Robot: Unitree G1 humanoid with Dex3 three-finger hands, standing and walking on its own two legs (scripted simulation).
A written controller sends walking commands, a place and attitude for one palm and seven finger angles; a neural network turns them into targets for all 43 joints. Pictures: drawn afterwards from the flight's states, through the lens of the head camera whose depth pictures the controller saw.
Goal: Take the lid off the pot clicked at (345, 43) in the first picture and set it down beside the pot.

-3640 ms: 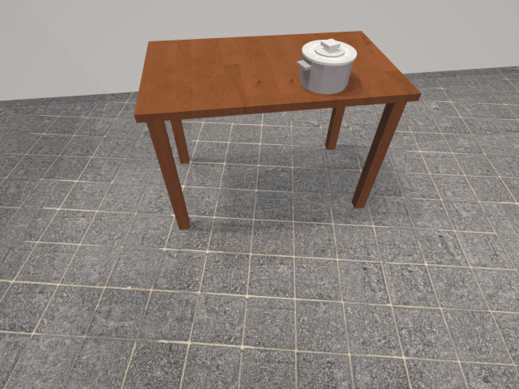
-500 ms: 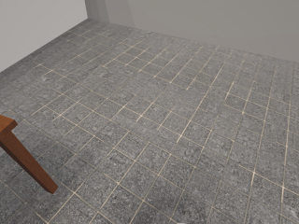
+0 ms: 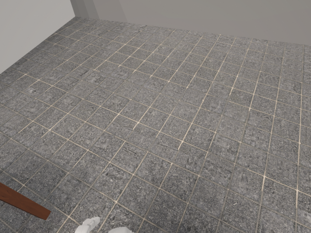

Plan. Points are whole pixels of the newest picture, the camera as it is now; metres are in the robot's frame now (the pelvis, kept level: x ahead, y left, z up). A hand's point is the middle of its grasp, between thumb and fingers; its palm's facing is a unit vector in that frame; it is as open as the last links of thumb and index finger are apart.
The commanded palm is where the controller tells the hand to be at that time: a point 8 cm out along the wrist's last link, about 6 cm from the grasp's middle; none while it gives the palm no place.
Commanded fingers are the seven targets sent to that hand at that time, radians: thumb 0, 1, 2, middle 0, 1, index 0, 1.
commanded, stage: turn to face it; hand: left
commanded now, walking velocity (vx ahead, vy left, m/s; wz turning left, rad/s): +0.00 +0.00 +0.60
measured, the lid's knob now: out of the picture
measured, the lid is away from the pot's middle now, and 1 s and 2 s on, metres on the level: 0.00 0.00 0.00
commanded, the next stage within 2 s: take the last steps up to it in 1.96 s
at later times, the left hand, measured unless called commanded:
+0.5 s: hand out of the picture +0.00 +0.26 -0.16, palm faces +0.34 -0.90 -0.26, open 7.3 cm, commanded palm none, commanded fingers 0.00 0.90 0.90 -0.20 -0.30 -0.20 -0.30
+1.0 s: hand out of the picture -0.07 +0.15 -0.15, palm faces +0.60 -0.76 -0.25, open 7.3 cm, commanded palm none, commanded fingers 0.00 0.90 0.90 -0.20 -0.30 -0.20 -0.30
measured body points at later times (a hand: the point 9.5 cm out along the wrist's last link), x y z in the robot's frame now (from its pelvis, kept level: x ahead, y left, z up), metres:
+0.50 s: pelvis +0.00 +0.03 +0.01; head +0.02 +0.06 +0.46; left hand -0.02 +0.31 -0.14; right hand +0.12 -0.20 -0.12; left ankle +0.02 +0.12 -0.73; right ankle +0.03 -0.13 -0.67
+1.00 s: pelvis -0.01 -0.03 +0.01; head +0.04 -0.02 +0.46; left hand -0.10 +0.19 -0.13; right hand +0.22 -0.20 -0.14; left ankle -0.11 +0.09 -0.66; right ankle +0.04 -0.12 -0.73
